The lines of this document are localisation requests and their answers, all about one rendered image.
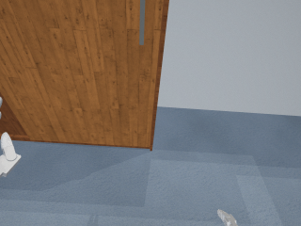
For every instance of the right robot hand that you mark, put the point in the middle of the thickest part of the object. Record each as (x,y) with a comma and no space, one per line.
(228,219)

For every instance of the wardrobe door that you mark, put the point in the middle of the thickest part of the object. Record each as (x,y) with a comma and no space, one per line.
(74,71)
(8,122)

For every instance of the left robot hand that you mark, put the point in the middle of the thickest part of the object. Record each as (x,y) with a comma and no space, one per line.
(9,159)

